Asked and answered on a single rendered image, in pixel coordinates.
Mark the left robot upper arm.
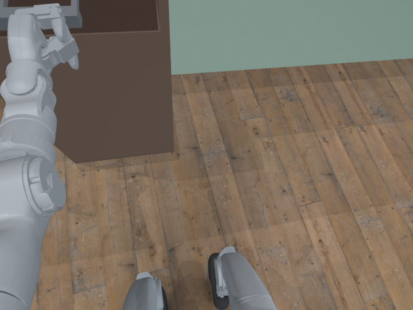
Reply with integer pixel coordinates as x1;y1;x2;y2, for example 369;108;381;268
0;155;66;310

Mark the left robot thigh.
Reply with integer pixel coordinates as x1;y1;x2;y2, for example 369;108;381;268
122;277;164;310

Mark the right robot foot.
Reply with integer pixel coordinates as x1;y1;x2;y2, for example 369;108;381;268
208;253;229;310

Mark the cabinet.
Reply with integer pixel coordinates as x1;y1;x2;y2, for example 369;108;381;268
0;0;174;163

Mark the drawer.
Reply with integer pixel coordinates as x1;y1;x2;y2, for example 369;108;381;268
0;0;158;36

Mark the robot left hand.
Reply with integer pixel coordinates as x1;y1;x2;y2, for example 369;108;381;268
7;3;79;74

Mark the handle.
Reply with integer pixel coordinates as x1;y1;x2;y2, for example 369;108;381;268
0;0;82;31

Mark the left robot forearm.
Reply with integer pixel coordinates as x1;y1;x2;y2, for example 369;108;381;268
0;60;57;166

